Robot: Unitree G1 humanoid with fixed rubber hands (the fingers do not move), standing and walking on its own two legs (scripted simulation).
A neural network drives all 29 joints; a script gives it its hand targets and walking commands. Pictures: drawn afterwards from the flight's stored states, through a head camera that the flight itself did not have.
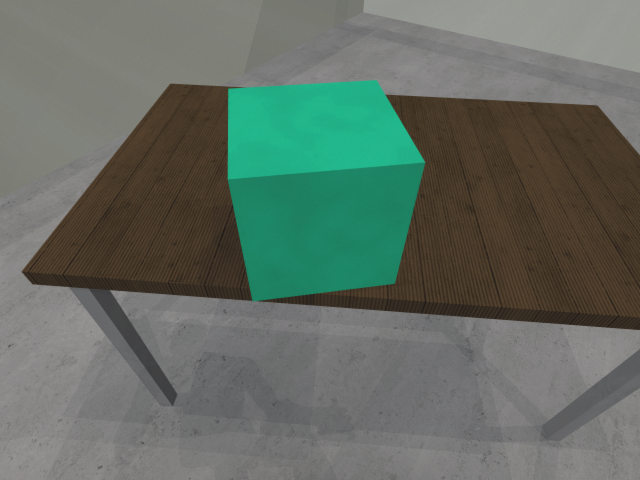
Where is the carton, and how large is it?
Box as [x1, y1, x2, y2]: [228, 80, 424, 300]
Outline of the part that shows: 376,80 228,89 228,182 252,300 394,283 424,161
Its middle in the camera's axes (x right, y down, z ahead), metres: -0.01 -0.09 +0.64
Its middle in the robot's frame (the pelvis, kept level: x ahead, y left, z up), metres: +0.56 +0.01 +0.07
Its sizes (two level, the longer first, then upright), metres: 0.244 0.238 0.250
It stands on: a table, 0.69 m high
